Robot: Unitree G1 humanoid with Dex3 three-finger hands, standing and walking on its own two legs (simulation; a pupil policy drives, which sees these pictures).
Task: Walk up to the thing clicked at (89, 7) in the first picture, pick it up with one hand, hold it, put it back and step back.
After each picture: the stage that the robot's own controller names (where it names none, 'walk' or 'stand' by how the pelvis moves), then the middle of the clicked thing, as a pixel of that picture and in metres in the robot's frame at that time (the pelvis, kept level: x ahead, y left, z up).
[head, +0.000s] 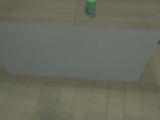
stand; (90, 7) +1.07 -0.06 -0.09
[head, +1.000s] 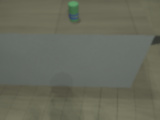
rise first; (73, 11) +0.95 +0.10 -0.07
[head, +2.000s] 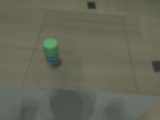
walk; (51, 52) +0.55 +0.18 -0.06
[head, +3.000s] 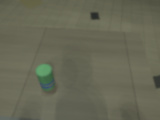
stand; (45, 77) +0.44 +0.18 -0.08
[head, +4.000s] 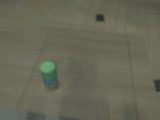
stand; (49, 74) +0.47 +0.17 -0.09
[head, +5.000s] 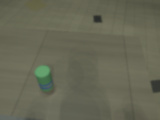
stand; (44, 78) +0.45 +0.19 -0.09
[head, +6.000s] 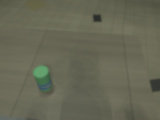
stand; (43, 79) +0.44 +0.20 -0.09
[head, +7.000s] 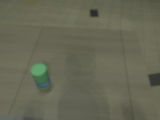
rise first; (41, 77) +0.44 +0.20 -0.09
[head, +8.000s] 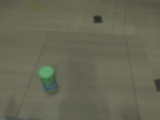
rise first; (48, 79) +0.44 +0.19 -0.09
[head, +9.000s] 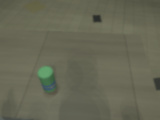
go down; (47, 79) +0.44 +0.19 -0.09
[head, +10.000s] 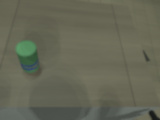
go down; (28, 57) +0.45 +0.17 -0.02
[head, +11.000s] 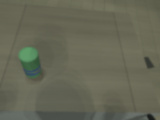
approach; (31, 63) +0.45 +0.18 -0.03
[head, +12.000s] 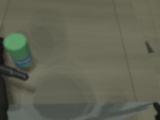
close in; (19, 51) +0.46 +0.19 +0.01
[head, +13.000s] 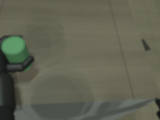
lift; (18, 55) +0.44 +0.18 +0.01
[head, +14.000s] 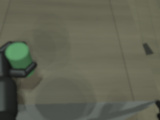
lift; (21, 61) +0.43 +0.18 +0.01
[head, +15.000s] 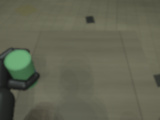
lift; (23, 71) +0.33 +0.19 +0.14
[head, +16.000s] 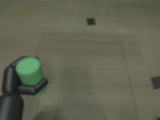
hold; (32, 78) +0.33 +0.17 +0.11
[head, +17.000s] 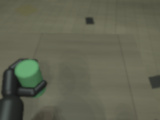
hold; (31, 79) +0.33 +0.17 +0.10
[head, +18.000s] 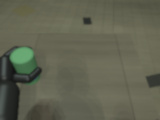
crouch; (26, 67) +0.37 +0.19 +0.11
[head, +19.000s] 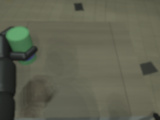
lower; (23, 46) +0.45 +0.18 +0.10
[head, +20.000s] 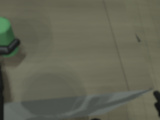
lower; (3, 38) +0.50 +0.19 +0.02
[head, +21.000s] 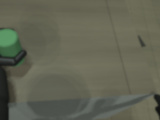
lower; (10, 49) +0.46 +0.19 +0.01
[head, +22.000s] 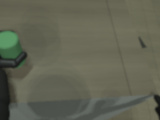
lower; (11, 51) +0.46 +0.19 +0.01
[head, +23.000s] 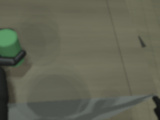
lower; (10, 49) +0.46 +0.19 +0.01
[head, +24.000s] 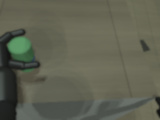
open; (24, 55) +0.45 +0.16 +0.01
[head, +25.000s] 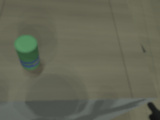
sink last; (28, 53) +0.45 +0.15 +0.00
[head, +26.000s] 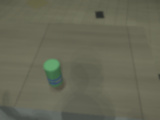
stand; (53, 73) +0.45 +0.16 -0.04
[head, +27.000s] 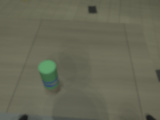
stand; (49, 75) +0.42 +0.15 -0.03
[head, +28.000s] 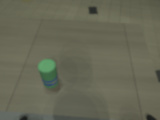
stand; (48, 74) +0.42 +0.16 -0.03
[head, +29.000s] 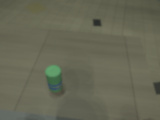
stand; (54, 79) +0.44 +0.16 -0.07
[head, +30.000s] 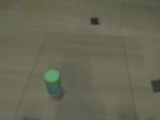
stand; (53, 83) +0.42 +0.16 -0.09
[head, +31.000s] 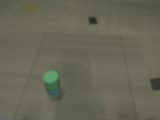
stand; (52, 84) +0.42 +0.16 -0.09
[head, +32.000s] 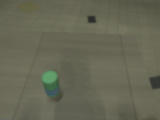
stand; (51, 84) +0.42 +0.16 -0.09
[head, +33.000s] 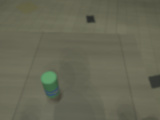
stand; (50, 85) +0.41 +0.17 -0.09
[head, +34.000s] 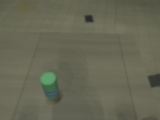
stand; (50, 85) +0.41 +0.17 -0.09
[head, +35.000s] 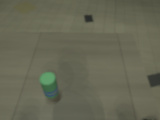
stand; (49, 85) +0.41 +0.17 -0.09
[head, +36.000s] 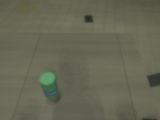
stand; (49, 85) +0.41 +0.17 -0.09
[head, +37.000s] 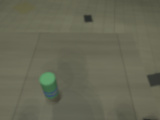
stand; (49, 86) +0.41 +0.17 -0.09
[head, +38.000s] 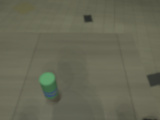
stand; (49, 86) +0.41 +0.17 -0.09
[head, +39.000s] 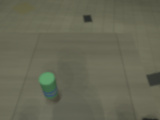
stand; (49, 85) +0.41 +0.18 -0.09
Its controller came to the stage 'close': yes
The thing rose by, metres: 0.20
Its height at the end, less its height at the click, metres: +0.00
